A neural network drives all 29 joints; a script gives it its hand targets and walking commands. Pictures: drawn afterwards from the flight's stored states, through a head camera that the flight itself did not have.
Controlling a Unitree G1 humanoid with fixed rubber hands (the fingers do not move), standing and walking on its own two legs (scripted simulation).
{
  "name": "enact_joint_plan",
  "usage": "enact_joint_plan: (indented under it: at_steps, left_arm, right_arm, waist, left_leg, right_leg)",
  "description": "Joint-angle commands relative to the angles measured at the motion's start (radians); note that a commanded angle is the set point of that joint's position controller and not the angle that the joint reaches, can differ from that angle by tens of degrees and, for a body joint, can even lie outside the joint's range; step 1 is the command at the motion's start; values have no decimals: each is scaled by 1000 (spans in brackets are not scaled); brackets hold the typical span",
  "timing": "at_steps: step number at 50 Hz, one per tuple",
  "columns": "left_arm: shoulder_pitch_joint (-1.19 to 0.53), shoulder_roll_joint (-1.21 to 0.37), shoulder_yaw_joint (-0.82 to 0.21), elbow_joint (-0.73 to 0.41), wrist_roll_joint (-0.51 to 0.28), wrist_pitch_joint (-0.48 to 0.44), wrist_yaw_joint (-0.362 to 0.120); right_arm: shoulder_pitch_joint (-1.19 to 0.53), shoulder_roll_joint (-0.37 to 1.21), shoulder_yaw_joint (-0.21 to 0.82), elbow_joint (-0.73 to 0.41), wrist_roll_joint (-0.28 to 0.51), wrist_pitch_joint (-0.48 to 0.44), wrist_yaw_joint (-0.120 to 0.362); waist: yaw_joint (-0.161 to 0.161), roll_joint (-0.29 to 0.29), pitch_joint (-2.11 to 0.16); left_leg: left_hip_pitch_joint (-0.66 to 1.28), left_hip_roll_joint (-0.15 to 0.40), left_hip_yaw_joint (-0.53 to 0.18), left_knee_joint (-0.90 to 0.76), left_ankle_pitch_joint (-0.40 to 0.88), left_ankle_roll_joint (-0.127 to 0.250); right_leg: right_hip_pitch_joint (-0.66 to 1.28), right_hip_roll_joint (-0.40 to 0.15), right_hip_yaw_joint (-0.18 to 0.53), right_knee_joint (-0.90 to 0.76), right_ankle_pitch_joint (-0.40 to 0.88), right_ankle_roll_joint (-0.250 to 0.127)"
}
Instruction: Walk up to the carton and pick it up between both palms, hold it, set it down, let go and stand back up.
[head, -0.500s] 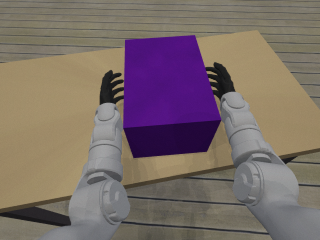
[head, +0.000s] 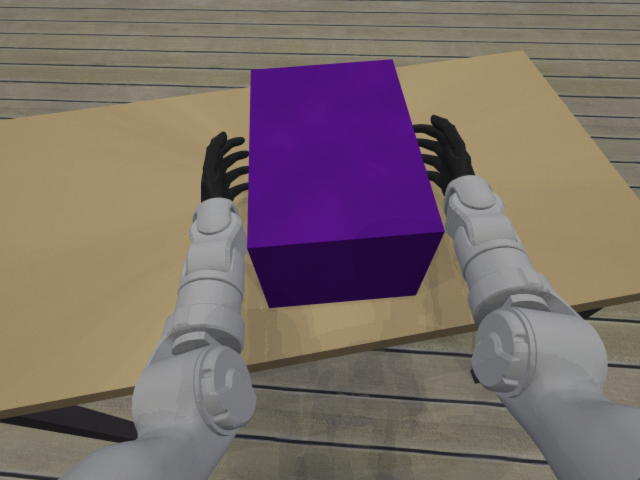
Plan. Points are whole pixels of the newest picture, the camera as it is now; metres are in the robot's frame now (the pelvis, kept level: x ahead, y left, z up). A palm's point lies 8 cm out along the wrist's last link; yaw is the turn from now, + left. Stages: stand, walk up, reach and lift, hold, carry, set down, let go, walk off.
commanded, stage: set down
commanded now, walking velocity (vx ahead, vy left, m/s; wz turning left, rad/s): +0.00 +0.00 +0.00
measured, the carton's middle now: (332, 181) +0.50 +0.02 +0.04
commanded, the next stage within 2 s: none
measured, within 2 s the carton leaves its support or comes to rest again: neither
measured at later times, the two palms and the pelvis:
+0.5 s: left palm (188, 195) +0.44 +0.19 +0.09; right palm (494, 181) +0.46 -0.19 +0.08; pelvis -0.03 +0.00 +0.00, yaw +1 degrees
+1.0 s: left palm (168, 173) +0.41 +0.18 +0.17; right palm (545, 159) +0.43 -0.21 +0.16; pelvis -0.07 -0.01 +0.00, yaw +1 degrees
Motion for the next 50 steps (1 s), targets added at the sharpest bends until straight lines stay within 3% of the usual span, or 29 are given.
enact_joint_plan:
  at_steps: [1,5,8,11,13,16,22,26,32,39,44,47,50]
  left_arm:
    - [-564,-157,-176,-71,2,-42,-68]
    - [-541,162,-121,-70,-60,-53,12]
    - [-593,253,-169,-60,-180,-37,58]
    - [-617,321,-231,-73,-279,-26,73]
    - [-621,353,-279,-90,-342,-26,72]
    - [-603,390,-353,-98,-429,-27,61]
    - [-565,443,-473,-78,-557,-15,45]
    - [-549,467,-488,-107,-584,5,47]
    - [-606,494,-482,-260,-586,69,63]
    - [-691,514,-458,-394,-565,238,92]
    - [-723,524,-423,-364,-549,377,111]
    - [-736,525,-413,-361,-544,427,115]
    - [-720,522,-411,-381,-539,458,116]
  right_arm:
    - [-552,195,136,-69,-15,-34,76]
    - [-523,-124,86,-100,36,-38,-18]
    - [-612,-233,169,-165,171,-21,-84]
    - [-636,-290,266,-203,274,1,-122]
    - [-634,-320,323,-226,335,8,-130]
    - [-625,-364,388,-248,413,11,-128]
    - [-612,-431,492,-196,556,22,-79]
    - [-623,-474,518,-208,599,28,-48]
    - [-668,-532,489,-278,605,72,-30]
    - [-713,-563,444,-348,580,217,-51]
    - [-759,-580,412,-336,571,334,-67]
    - [-782,-582,407,-343,580,376,-69]
    - [-781,-590,408,-371,592,399,-61]
  waist:
    - [3,-32,-735]
    - [1,-33,-764]
    - [7,-9,-863]
    - [6,-28,-970]
    - [-2,-40,-1027]
    - [-5,-56,-1063]
    - [7,-79,-985]
    - [24,-89,-950]
    - [14,-64,-956]
    - [-10,-46,-893]
    - [-14,-62,-771]
    - [-1,-61,-744]
    - [9,-62,-760]
  left_leg:
    - [305,-29,28,72,383,-11]
    - [273,-34,36,112,357,-18]
    - [274,-34,34,184,396,-14]
    - [278,-37,21,255,476,-13]
    - [276,-36,8,297,542,-13]
    - [286,-30,-10,352,608,-15]
    - [207,-23,-23,413,542,-25]
    - [149,-24,-22,425,467,-24]
    - [179,-28,-7,429,348,-23]
    - [205,-19,8,381,116,-8]
    - [199,-18,12,353,-41,0]
    - [192,-18,12,351,-59,5]
    - [214,-18,9,351,-6,5]
  right_leg:
    - [384,-9,-26,139,502,71]
    - [392,-10,-32,193,529,83]
    - [397,-15,-27,275,607,91]
    - [413,-19,-22,356,738,104]
    - [425,-19,-21,409,819,112]
    - [388,-15,-18,451,832,117]
    - [305,-6,-3,478,667,118]
    - [292,-5,5,499,583,124]
    - [256,-2,0,484,427,121]
    - [233,-16,-15,419,175,110]
    - [201,-31,-15,372,-15,102]
    - [208,-32,-14,373,-45,99]
    - [238,-27,-10,382,20,99]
